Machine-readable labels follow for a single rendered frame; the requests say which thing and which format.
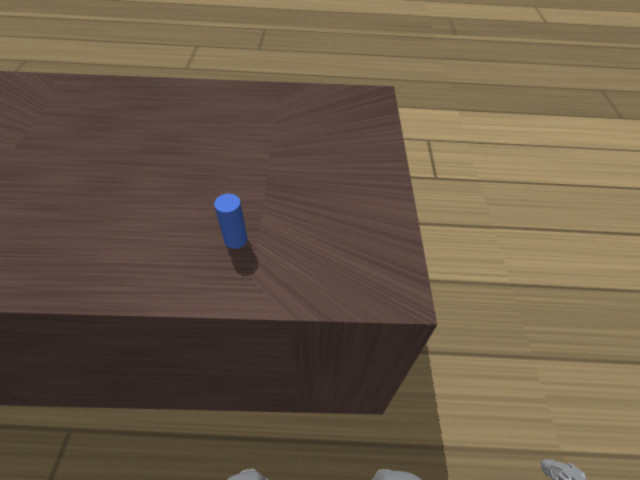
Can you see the can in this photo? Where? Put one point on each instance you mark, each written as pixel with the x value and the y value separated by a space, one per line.
pixel 230 217

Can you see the right robot hand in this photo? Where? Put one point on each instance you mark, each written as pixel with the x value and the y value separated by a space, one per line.
pixel 560 471

